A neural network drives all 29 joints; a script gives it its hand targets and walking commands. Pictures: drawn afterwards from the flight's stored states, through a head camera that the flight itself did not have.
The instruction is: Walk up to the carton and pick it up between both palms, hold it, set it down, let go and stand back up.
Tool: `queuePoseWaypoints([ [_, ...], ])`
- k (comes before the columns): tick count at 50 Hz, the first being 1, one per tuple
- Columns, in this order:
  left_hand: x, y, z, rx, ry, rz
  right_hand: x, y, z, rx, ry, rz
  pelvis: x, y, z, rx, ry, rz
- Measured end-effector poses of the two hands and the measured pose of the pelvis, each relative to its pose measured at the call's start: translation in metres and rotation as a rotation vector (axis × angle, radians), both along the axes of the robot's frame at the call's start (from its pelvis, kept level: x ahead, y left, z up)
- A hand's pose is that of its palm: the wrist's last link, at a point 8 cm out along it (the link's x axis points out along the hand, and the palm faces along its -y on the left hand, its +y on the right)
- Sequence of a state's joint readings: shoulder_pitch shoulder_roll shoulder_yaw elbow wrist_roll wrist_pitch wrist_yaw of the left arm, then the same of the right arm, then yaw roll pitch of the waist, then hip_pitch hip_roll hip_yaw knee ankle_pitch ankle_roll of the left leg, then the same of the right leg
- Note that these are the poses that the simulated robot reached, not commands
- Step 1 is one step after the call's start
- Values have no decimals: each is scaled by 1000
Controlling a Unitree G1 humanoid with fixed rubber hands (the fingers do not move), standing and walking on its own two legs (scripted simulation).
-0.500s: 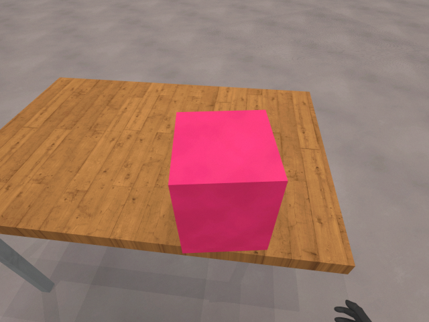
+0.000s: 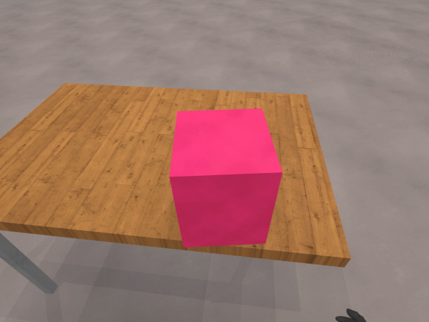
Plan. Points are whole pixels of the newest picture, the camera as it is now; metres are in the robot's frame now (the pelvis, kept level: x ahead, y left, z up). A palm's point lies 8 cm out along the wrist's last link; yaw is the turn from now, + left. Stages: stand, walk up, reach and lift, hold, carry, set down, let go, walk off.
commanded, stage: stand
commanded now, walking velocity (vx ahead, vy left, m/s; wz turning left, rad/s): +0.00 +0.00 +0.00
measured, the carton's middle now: (222, 178) +0.43 +0.02 +0.02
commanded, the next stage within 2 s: none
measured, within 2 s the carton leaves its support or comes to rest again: neither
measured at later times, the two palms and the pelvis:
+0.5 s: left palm out of the picture +0.04 +0.30 -0.12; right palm out of the picture +0.09 -0.25 -0.11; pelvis -0.01 +0.00 +0.00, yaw +0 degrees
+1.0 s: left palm out of the picture +0.04 +0.30 -0.11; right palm out of the picture +0.09 -0.25 -0.12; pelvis -0.01 +0.00 +0.00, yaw +0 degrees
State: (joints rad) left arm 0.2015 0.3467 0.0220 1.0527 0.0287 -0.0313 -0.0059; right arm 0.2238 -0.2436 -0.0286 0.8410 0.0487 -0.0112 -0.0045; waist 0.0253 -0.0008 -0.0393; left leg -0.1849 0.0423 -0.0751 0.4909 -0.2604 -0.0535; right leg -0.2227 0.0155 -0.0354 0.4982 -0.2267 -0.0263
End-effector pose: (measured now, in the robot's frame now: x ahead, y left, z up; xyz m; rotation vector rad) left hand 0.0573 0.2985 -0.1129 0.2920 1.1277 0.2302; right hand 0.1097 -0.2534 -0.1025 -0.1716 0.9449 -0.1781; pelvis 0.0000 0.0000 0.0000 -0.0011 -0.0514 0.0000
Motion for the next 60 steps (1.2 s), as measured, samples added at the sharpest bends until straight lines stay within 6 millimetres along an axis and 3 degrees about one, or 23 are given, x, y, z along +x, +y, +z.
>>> queuePoseWaypoints([
  [15, -16, 0, -3, 1, 42, 5, -19, -1, -8, 7, 57, -5, -7, -1, 0, 1, -10, 0],
  [60, -20, 0, 0, 10, 64, 11, -23, 1, -14, 17, 83, -5, -8, -1, 0, 1, -11, 0],
])
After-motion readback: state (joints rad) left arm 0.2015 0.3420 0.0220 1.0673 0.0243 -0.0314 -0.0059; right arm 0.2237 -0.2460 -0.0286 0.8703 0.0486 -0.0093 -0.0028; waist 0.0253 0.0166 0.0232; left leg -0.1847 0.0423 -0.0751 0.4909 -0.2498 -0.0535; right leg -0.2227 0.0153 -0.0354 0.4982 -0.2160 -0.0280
